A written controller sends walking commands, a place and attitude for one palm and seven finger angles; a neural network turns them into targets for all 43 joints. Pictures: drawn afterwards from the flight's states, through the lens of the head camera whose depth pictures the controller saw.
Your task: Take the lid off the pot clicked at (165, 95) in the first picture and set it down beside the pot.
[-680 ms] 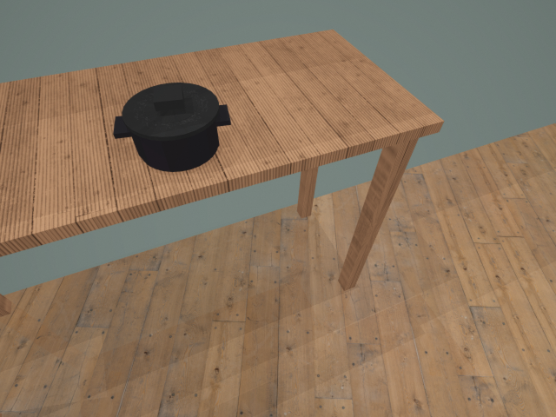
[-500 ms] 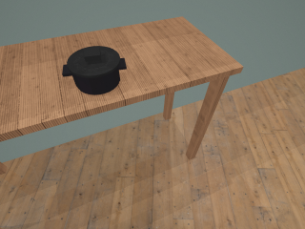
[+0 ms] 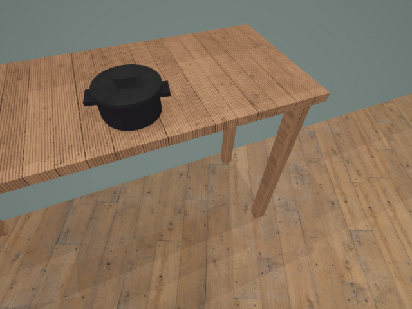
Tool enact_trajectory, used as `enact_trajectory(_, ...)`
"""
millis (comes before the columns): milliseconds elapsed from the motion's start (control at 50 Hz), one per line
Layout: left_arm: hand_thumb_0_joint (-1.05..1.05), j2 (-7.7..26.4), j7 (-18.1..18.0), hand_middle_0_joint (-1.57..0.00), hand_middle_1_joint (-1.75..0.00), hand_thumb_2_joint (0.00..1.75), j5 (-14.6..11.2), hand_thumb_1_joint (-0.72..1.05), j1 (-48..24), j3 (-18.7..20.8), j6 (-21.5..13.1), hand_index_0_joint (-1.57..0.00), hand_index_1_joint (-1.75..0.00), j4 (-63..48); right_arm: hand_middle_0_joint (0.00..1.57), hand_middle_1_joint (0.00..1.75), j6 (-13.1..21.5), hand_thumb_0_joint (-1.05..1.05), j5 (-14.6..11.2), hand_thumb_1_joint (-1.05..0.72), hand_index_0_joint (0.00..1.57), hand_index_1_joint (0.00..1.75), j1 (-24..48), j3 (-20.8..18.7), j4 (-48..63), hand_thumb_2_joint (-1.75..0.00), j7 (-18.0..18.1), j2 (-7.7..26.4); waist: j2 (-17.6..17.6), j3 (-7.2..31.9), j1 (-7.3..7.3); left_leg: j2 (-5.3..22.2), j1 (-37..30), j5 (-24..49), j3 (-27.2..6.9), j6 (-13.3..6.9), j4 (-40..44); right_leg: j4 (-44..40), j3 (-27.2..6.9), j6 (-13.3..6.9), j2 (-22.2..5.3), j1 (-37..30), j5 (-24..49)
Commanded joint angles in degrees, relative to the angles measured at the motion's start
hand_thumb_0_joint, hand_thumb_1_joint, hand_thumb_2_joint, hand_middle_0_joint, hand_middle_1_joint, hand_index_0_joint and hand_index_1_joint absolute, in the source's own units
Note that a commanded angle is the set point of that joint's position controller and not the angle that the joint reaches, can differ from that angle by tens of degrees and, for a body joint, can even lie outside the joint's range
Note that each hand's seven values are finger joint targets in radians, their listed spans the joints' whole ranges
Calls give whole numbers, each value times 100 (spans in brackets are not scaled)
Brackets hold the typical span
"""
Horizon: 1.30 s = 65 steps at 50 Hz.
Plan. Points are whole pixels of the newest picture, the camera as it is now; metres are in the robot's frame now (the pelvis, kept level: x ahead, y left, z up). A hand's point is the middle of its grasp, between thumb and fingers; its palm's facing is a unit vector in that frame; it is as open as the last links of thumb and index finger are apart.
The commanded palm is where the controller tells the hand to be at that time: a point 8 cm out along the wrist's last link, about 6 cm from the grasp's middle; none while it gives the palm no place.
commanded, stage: turn to face it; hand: left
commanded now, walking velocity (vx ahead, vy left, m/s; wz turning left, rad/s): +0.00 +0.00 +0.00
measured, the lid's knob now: (124, 75) +0.56 +0.23 +0.15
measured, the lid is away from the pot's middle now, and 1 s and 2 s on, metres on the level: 0.00 0.00 0.00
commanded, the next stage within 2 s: take the last steps up to it in 0.84 s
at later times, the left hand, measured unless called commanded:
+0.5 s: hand out of the picture +0.02 +0.23 -0.19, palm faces +0.22 -0.95 -0.24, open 7.4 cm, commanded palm none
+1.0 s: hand out of the picture +0.01 +0.16 -0.15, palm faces +0.40 -0.87 -0.29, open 7.4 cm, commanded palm none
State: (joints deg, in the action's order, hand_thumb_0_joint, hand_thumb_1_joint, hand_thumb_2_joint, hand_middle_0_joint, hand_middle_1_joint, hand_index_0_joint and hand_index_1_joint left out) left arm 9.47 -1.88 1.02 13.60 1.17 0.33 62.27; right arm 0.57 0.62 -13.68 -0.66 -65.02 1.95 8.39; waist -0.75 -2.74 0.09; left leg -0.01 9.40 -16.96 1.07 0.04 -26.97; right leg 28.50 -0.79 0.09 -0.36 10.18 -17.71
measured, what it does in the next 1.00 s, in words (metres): steps on the spot, turning left: right foot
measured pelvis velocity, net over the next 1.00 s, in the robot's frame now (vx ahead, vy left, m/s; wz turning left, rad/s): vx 0.03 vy -0.05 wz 0.40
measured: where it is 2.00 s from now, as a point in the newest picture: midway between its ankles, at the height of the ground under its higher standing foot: outside the picture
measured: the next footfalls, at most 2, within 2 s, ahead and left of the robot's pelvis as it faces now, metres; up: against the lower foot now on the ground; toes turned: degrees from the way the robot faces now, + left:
right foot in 0.82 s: +0.06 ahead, -0.13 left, +0.00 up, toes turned +19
left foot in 1.24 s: +0.04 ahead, +0.08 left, +0.00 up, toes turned +27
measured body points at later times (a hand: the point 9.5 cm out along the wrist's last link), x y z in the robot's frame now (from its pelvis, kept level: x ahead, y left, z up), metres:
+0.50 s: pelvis -0.01 +0.01 -0.02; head +0.03 +0.03 +0.43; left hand +0.01 +0.28 -0.17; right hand +0.07 -0.24 -0.16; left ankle -0.03 +0.10 -0.74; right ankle -0.03 -0.12 -0.71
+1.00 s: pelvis +0.03 -0.05 +0.00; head +0.09 -0.05 +0.44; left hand -0.01 +0.21 -0.13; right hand +0.19 -0.26 -0.16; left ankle -0.06 +0.07 -0.66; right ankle +0.03 -0.14 -0.74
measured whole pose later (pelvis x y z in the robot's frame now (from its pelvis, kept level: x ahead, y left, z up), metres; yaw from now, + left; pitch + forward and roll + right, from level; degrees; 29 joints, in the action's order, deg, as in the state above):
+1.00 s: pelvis +0.03 -0.05 +0.00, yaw +23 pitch +1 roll +2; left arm 9.9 -1.5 1.4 13.3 2.4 0.7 51.3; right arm -3.2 1.2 -9.9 -4.3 -54.4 0.3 14.0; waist 1.9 -5.2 0.0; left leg -1.6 28.5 -25.1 -2.1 2.2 -63.8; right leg 30.2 3.7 -2.9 -1.0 12.1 -19.5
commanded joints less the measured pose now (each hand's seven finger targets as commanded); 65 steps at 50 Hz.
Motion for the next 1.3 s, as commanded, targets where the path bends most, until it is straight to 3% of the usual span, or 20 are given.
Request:
enact_trajectory(0, 0, 646, -43, -20, -30, 90, -24, 90, 305, 96, -93, -20, -30, -220, 20, 30, 91, 0, -34, -90, 20, 30, -366, -89, 108, -90, 37, 571, 102, 66, -11, 549, -98, 1576, -415, -173, 357, -423, -361, -123, -509, 110, 1524)
enact_trajectory(200, 0, 891, -36, -20, -30, 90, -16, 90, 156, 345, 73, -20, -30, -649, 20, 30, -73, 0, -2, -90, 20, 30, -194, -261, 598, -90, 3, 855, 156, 18, 41, 553, 944, 1328, -786, -320, -116, 117, -19, -146, -634, -8, 973)
enact_trajectory(320, 0, 1236, -72, -20, -30, 90, 37, 90, 59, 498, 64, -20, -30, -1015, 20, 30, -132, 0, 16, -90, 20, 30, 64, -365, 1096, -90, -62, 724, -1028, 292, 89, 143, 1564, -1137, 19, 55, -2067, -337, -880, -1100, -2107, -226, 2171)
enact_trajectory(380, 0, 1247, -50, -20, -30, 90, 37, 90, -330, 481, 84, -20, -30, -1198, 20, 30, -100, 0, 0, -90, 20, 30, -308, -383, 1088, -90, -134, 724, -779, 271, -209, 221, 626, -313, 170, 53, -911, 454, -77, -702, -1819, 352, 2624)
enact_trajectory(400, 0, 1104, -32, -20, -30, 90, -1, 90, -462, 473, 117, -20, -30, -1309, 20, 30, -49, 0, 21, -90, 20, 30, -735, -416, 1037, -90, -145, 895, -85, 396, -413, 441, -81, 897, -413, -150, -68, 1407, 434, -296, -1329, 938, 1968)
enact_trajectory(420, 0, 749, 14, -20, -30, 90, -60, 90, -487, 411, 153, -20, -30, -1527, 20, 30, -13, 0, 86, -90, 20, 30, -1103, -529, 1039, -90, -108, 1496, 1809, 323, -545, 1647, -507, 2596, -2535, -829, 625, 2834, 879, 299, -319, 2142, -695)
enact_trajectory(440, 0, 783, -26, -20, -30, 90, -21, 90, -721, 374, 167, -20, -30, -1631, 20, 30, -59, 0, 79, -90, 20, 30, -1299, -552, 931, -90, -65, 1591, 1567, 314, -554, 2126, -594, 3271, -3132, -1284, 822, 3563, 191, 263, -160, 2525, -2058)
enact_trajectory(500, 0, 889, 20, -20, -30, 90, 19, 90, -706, 423, 196, -20, -30, -1471, 20, 30, -67, 0, 86, -90, 20, 30, -380, -444, 1270, -90, -23, 1339, 740, 87, -173, 1632, 273, 1241, -2687, -1161, 1004, 3978, -235, 228, -422, 2415, -1003)
enact_trajectory(580, 0, 803, 99, -20, -30, 90, -19, 90, -488, 374, 195, -20, -30, -1387, 20, 30, -34, 0, 68, -90, 20, 30, -120, -424, 1405, -90, -12, 1372, 722, 400, -91, 1120, 97, 1647, -1793, -972, 912, 3326, -36, 355, -331, 1986, -556)
enact_trajectory(680, 0, 716, 94, -20, -30, 90, -50, 90, -707, 302, 162, -20, -30, -1593, 20, 30, -102, 0, 105, -90, 20, 30, -256, -467, 1424, -90, -37, 1442, 942, 482, -272, 1119, -66, 2212, -1903, -1035, 678, 1852, 108, 332, -137, 1474, -850)
enact_trajectory(760, 0, 789, 65, -20, -30, 90, -82, 90, -35, 321, 73, -20, -30, -1445, 20, 30, -147, 0, 58, -90, 20, 30, 5, -495, 1511, -90, -53, 1447, 840, 747, 30, 863, 364, 2408, -1717, -705, -8, 162, 202, 268, 44, 171, 161)
enact_trajectory(780, 0, 955, 37, -20, -30, 90, -53, 90, 173, 362, 18, -20, -30, -1398, 20, 30, -141, 0, 8, -90, 20, 30, 18, -485, 1523, -90, -69, 1266, 360, 810, 136, 553, 837, 1806, -1456, -432, -490, -594, -34, 252, -220, -494, 797)
enact_trajectory(820, 0, 1750, -24, -20, -30, 90, 43, 90, 379, 505, -25, -20, -30, -1467, 20, 30, -177, 0, 8, -90, 20, 30, 169, -440, 1723, -90, -78, 899, -1685, 375, 272, -390, 2481, -1757, -399, 149, -2640, -1195, -2481, -828, -2484, -625, 1843)
enact_trajectory(840, 0, 1615, -28, -20, -30, 90, 33, 90, 300, 467, -21, -20, -30, -1501, 20, 30, -209, 0, 49, -90, 20, 30, 188, -485, 1697, -90, -84, 1031, -928, 236, 218, -182, 2431, -1703, -658, 111, -3445, -1127, -2165, -1126, -2417, -186, 1549)
enact_trajectory(920, 0, 1009, -36, -20, -30, 90, -2, 90, -70, 347, -91, -20, -30, -1550, 20, 30, -268, 0, 42, -90, 20, 30, 142, -458, 1365, -90, -159, 947, -845, 127, -67, 1, 2493, -812, -403, 236, -4157, -644, -832, -977, -1485, -429, 3256)
enact_trajectory(1100, 0, 989, 10, -20, -30, 90, 72, 90, 927, 249, -202, -20, -30, -935, 20, 30, -83, 0, 14, -90, 20, 30, 853, -249, 1307, -90, -192, 517, -922, 224, 260, 33, 1603, -672, 211, 124, -1761, -879, -710, -1058, -1365, -762, 2734)
enact_trajectory(1180, 0, 892, 59, -20, -30, 90, -20, 90, 748, 227, -181, -20, -30, -749, 20, 30, 106, 0, 19, -90, 20, 30, 80, -198, 921, -90, -98, 564, -674, 308, -161, -53, -120, 452, 434, -30, 161, -159, -317, -687, -903, -95, 2418)
enact_trajectory(1200, 0, 749, 92, -20, -30, 90, -33, 90, 763, 202, -182, -20, -30, -770, 20, 30, 158, 0, 23, -90, 20, 30, -332, -277, 776, -90, -69, 807, -250, 537, -324, 317, -1104, 718, -56, -210, 348, 565, -146, -517, -672, 561, 1891)
enact_trajectory(1240, 0, 518, 130, -20, -30, 90, -11, 90, 691, 151, -183, -20, -30, -956, 20, 30, 97, 0, 104, -90, 20, 30, -1042, -442, 710, -90, 3, 1605, 1442, 426, -582, 2470, -1717, 1691, -2623, -1399, 990, 2765, 398, -118, 62, 2396, -1811)
enact_trajectory(1280, 0, 571, 88, -20, -30, 90, 45, 90, 384, 237, -81, -20, -30, -884, 20, 30, 92, 0, 102, -90, 20, 30, -733, -270, 727, -90, 99, 1082, 1283, -91, -388, 2186, -793, 3109, -2001, -1329, 1021, 3496, -241, -30, -301, 2530, -1404)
